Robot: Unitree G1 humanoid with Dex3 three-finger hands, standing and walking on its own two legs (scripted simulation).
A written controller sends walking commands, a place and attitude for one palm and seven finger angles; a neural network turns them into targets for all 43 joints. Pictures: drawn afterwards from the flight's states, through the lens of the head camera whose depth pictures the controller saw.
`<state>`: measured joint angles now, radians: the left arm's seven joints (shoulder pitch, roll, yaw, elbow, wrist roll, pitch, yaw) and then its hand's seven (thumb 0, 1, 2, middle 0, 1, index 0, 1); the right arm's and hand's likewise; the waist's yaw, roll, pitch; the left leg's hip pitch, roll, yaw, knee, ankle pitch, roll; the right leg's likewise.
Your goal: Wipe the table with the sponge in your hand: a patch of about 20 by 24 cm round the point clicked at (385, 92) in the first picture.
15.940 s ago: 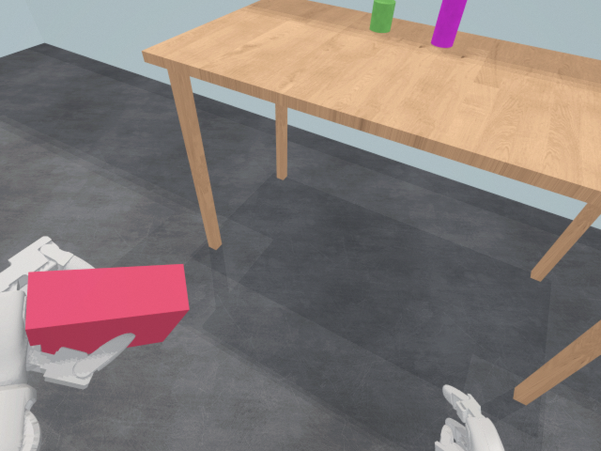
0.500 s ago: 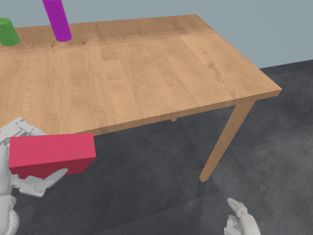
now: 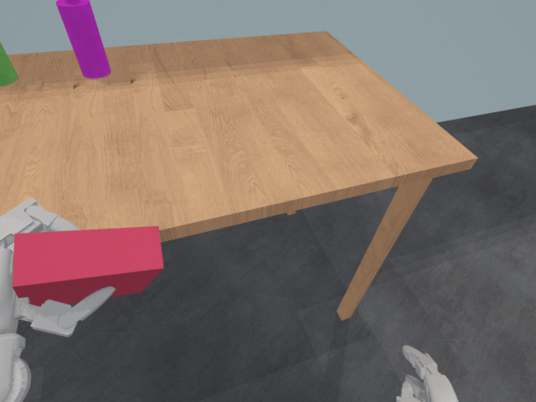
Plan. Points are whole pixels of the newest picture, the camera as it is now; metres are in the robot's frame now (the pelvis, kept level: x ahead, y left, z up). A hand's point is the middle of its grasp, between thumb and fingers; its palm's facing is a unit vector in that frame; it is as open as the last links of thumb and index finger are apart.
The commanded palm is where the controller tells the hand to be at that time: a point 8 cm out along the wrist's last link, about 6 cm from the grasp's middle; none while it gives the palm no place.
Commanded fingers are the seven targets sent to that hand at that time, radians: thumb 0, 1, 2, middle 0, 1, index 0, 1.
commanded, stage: shuffle to correct the standing spot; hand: left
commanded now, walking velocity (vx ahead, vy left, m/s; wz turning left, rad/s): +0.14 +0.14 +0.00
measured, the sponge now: (111, 266) +0.23 +0.21 +0.14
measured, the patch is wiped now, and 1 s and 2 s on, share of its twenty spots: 0.00 0.00 0.00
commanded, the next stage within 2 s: come to a stop and stand still in 0.64 s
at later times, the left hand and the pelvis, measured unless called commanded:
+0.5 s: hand (61, 205) +0.28 +0.27 +0.18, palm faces +0.37 -0.84 -0.39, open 9.4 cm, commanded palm +0.22 +0.32 +0.18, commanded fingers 0.00 0.10 1.30 -1.20 -1.60 -1.20 -1.60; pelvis +0.06 +0.04 +0.00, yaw -2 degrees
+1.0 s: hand (23, 175) +0.33 +0.35 +0.18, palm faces +0.42 -0.84 -0.35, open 9.4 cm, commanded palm +0.26 +0.38 +0.18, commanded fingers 0.00 0.10 1.30 -1.20 -1.60 -1.20 -1.60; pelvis +0.10 +0.10 -0.01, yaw -1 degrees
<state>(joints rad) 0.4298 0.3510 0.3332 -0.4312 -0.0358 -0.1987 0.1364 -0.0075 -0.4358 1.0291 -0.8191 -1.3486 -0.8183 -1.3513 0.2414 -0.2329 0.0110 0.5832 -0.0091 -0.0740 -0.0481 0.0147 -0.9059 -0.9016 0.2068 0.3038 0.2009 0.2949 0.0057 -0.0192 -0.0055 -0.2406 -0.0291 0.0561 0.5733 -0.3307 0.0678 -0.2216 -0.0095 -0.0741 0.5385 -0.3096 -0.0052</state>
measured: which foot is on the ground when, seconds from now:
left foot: down 0.00-0.56, up 0.58-0.84, down 0.86-1.00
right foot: down 0.00-0.30, up 0.32-0.54, down 0.56-1.00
